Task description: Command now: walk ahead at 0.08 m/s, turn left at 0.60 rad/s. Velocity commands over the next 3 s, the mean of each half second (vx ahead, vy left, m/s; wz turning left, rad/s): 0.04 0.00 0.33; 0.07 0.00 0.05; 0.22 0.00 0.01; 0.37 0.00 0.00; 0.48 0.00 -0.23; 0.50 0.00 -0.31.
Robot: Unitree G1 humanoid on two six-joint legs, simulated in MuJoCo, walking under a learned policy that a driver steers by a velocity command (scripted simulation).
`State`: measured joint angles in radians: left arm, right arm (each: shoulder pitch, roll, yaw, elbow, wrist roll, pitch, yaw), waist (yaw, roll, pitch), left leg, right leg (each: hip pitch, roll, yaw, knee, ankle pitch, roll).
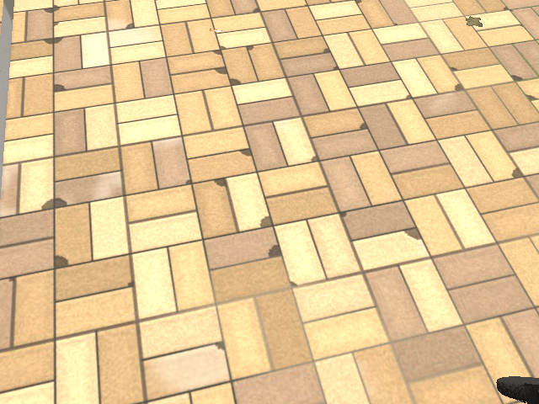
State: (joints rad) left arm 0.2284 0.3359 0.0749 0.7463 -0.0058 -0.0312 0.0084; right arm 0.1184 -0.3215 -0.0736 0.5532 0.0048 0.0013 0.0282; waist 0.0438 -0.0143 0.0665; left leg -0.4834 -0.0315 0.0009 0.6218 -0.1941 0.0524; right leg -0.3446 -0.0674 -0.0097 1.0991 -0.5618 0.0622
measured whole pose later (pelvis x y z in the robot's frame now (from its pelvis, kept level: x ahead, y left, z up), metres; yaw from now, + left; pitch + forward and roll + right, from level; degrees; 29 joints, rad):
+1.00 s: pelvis +0.12 -0.02 +0.01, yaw +9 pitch +0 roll +0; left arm 0.29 0.25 0.02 0.71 -0.01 -0.03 0.01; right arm 0.25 -0.25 -0.05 0.74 0.02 -0.03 -0.01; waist 0.00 -0.01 -0.01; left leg -0.31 -0.02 -0.02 0.72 -0.45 0.03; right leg -0.19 0.01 0.00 0.56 -0.37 -0.04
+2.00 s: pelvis +0.41 +0.08 +0.02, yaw +9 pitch +3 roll -2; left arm 0.27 0.30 0.06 0.77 -0.02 -0.06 -0.01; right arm 0.28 -0.26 -0.04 0.80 0.00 -0.09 0.01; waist -0.01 -0.04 -0.06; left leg -0.32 0.01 0.02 0.52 -0.25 0.05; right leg -0.45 0.00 0.02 0.93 -0.39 -0.06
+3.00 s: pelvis +0.97 +0.10 +0.01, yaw -10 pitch +2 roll +0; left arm 0.37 0.29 0.05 0.80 -0.02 -0.04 0.00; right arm 0.11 -0.27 -0.04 0.67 0.00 -0.12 0.03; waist 0.05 -0.02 0.02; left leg -0.43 -0.03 0.02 0.54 -0.15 0.05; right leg -0.23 0.08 0.13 1.00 -0.49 -0.05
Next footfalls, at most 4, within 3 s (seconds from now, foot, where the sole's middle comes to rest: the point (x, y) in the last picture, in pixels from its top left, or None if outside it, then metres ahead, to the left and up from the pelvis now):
0.36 right None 0.14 -0.14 -0.76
1.46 right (314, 397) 0.43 -0.07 -0.76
1.92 left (205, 384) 0.45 0.19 -0.76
2.42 right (287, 253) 0.81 0.00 -0.76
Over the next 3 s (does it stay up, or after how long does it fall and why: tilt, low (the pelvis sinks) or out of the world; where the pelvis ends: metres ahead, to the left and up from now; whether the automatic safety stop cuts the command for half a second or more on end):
stays up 0.97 0.10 0.01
